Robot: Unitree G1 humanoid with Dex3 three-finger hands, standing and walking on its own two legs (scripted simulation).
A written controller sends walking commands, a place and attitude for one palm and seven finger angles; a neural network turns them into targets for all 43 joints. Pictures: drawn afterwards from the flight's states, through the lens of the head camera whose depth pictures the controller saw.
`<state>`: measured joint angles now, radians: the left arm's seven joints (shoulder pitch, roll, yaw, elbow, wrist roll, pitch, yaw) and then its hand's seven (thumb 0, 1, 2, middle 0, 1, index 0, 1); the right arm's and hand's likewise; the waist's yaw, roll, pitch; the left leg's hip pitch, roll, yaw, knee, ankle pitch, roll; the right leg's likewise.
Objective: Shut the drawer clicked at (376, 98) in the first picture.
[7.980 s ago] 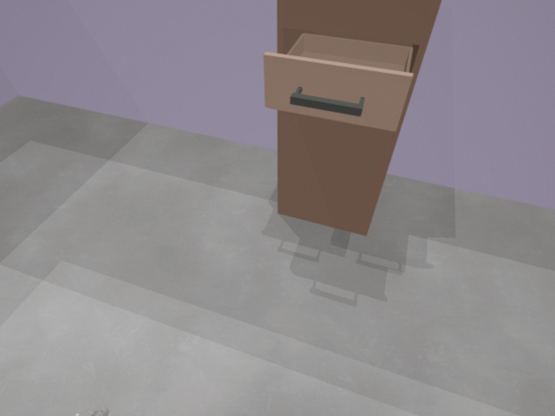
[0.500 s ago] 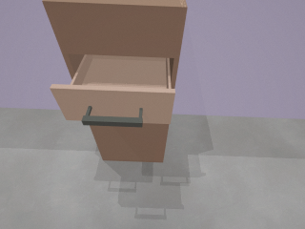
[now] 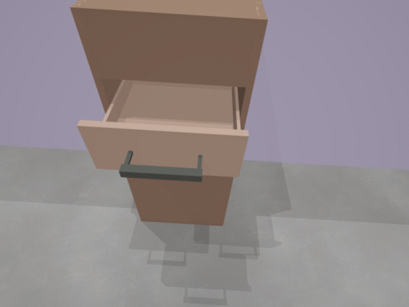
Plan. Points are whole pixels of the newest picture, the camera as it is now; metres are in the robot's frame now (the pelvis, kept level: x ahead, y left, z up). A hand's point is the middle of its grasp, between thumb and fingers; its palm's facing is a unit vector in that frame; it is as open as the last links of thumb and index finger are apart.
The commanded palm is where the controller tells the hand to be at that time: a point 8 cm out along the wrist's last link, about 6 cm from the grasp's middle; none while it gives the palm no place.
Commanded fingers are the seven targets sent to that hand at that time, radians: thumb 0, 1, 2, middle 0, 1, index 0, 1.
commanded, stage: shuffle to correct the standing spot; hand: left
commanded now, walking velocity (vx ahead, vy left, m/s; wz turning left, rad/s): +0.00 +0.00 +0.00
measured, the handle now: (163, 165) +0.42 +0.13 +0.01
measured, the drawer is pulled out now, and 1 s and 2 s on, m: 0.19 0.19 0.19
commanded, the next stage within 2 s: come to a stop and stand still in 0.36 s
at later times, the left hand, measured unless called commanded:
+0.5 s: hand out of the picture +0.02 +0.14 -0.18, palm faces -0.01 -0.98 -0.18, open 7.4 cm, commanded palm none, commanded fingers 0.00 0.90 0.90 -0.20 -0.30 -0.20 -0.30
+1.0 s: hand out of the picture +0.03 +0.12 -0.18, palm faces +0.01 -0.98 -0.22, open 7.3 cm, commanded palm none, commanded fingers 0.00 0.90 0.90 -0.20 -0.30 -0.20 -0.30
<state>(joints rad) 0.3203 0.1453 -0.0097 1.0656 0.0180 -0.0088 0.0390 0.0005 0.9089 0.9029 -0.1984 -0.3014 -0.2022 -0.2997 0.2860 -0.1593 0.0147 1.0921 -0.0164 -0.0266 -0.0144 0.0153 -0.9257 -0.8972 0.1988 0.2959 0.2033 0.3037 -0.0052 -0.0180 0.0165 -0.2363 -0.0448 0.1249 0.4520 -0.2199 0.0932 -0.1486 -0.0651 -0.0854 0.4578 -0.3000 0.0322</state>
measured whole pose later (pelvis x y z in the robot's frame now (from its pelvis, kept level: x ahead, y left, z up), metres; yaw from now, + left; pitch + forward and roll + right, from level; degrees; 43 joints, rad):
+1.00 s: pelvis +0.02 -0.06 +0.00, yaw -1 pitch +0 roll -1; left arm 0.29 0.16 0.00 1.03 0.02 -0.01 0.05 0.00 0.91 0.90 -0.20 -0.30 -0.21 -0.30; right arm 0.22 -0.18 -0.02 1.03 -0.01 0.02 -0.02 0.01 -0.93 -0.90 0.20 0.30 0.20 0.30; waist 0.01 0.01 0.05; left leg -0.26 0.02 0.06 0.56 -0.32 0.01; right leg -0.22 0.00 -0.07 0.52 -0.30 -0.02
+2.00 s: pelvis +0.04 -0.03 +0.00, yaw -1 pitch -1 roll +0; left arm 0.28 0.15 -0.01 1.13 0.01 0.00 0.04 0.00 0.91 0.90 -0.20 -0.30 -0.20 -0.30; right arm 0.27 -0.15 0.02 1.15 -0.01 -0.03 -0.03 0.01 -0.92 -0.90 0.20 0.30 0.20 0.30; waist 0.00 -0.02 0.03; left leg -0.14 -0.05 0.09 0.42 -0.27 0.07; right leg -0.13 -0.06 -0.04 0.44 -0.29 0.04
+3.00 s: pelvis +0.01 -0.08 -0.04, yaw +0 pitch +9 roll +0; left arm 0.43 0.22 0.20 -0.04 -0.29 -0.29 -0.27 0.01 0.90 0.90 -0.87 -1.03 -0.87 -1.03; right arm 0.30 -0.21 0.01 0.60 0.03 -0.23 -0.05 0.02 -0.90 -0.90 0.20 0.30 0.21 0.30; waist -0.02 0.03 -0.10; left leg -0.59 0.03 0.02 0.86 -0.41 -0.01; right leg -0.56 0.00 -0.09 0.86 -0.45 -0.04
